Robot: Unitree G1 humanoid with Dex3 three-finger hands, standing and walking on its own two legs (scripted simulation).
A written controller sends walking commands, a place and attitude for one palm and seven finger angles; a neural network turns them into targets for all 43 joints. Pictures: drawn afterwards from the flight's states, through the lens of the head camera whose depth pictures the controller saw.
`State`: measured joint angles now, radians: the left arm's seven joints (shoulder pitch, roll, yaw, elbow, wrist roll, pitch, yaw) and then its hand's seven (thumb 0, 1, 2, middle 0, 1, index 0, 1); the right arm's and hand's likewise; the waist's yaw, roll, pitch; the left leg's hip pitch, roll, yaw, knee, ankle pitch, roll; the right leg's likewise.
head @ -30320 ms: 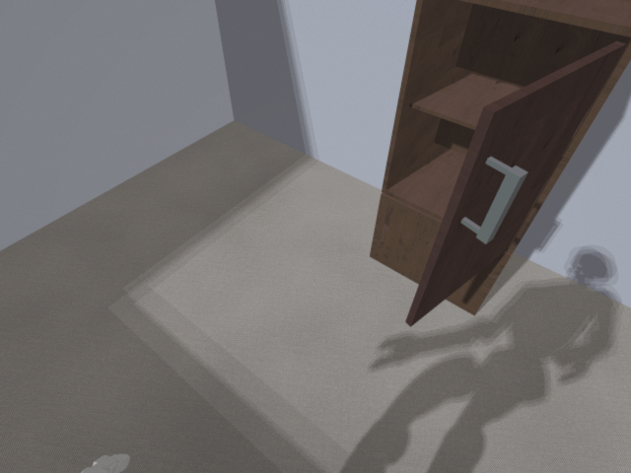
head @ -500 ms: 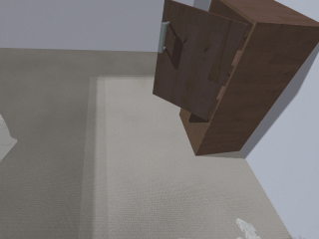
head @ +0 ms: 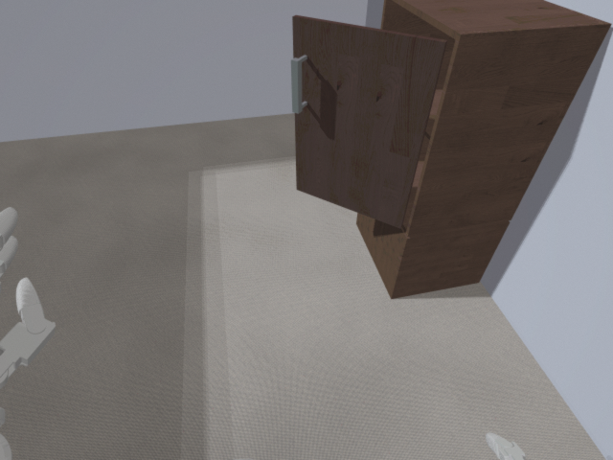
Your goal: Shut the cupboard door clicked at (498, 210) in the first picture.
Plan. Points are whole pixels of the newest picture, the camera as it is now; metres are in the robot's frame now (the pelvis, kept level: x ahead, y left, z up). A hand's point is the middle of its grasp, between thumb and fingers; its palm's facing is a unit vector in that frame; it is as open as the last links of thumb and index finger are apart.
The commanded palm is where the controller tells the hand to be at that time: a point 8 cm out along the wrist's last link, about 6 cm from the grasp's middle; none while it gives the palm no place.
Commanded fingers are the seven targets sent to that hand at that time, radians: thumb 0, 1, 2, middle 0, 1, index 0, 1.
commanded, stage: stop stepping back and stand still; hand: left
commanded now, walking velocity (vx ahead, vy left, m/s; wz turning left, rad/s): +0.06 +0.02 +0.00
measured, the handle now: (300, 84) +1.10 +0.10 +0.04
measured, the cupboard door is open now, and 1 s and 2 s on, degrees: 46 46 46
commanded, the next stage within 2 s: let the arm hang, fingers relaxed in 0.02 s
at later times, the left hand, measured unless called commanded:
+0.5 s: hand out of the picture +0.08 +0.18 -0.16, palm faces +0.06 -0.98 -0.18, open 6.9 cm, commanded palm none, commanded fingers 0.00 0.90 0.90 -0.20 -0.30 -0.20 -0.30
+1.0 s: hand out of the picture +0.01 +0.21 -0.17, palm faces +0.02 -0.97 -0.23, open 7.4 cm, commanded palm none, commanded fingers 0.00 0.90 0.90 -0.20 -0.30 -0.20 -0.30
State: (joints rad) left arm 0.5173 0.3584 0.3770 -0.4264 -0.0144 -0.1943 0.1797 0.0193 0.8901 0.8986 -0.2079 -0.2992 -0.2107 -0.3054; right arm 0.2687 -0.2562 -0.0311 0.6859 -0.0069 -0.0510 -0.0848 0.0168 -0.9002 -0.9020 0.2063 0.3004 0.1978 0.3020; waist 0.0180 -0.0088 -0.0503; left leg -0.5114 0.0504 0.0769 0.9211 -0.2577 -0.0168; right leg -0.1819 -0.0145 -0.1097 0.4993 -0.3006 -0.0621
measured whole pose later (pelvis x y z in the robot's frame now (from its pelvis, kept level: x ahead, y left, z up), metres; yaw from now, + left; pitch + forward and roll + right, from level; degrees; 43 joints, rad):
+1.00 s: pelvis +0.02 +0.02 +0.01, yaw +0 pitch -2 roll +0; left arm 0.28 0.18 0.00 1.15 0.01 0.00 0.02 0.01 0.91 0.90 -0.19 -0.30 -0.20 -0.30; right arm 0.28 -0.18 0.01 1.15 -0.02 0.01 -0.02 0.01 -0.90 -0.90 0.20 0.30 0.20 0.30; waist -0.01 0.02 0.01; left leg -0.16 0.01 0.10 0.36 -0.16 0.03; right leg -0.11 0.01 -0.03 0.36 -0.21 -0.02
